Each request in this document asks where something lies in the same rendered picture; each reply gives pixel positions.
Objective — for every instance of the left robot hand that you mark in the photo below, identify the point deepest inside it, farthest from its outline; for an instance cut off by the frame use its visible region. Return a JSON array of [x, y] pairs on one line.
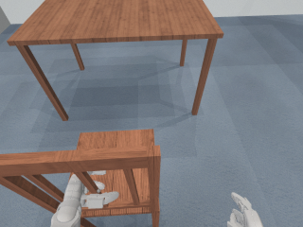
[[76, 190]]

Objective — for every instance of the robot left forearm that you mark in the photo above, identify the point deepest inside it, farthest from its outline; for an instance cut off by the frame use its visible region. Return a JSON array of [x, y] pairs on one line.
[[67, 215]]

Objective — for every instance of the right robot hand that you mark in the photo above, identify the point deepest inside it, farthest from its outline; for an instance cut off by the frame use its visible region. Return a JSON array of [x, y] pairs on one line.
[[249, 218]]

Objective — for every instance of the table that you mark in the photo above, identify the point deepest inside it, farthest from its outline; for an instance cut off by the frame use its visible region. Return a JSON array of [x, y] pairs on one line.
[[116, 21]]

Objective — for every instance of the chair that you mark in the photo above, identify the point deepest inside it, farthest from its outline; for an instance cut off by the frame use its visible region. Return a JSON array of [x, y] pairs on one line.
[[131, 159]]

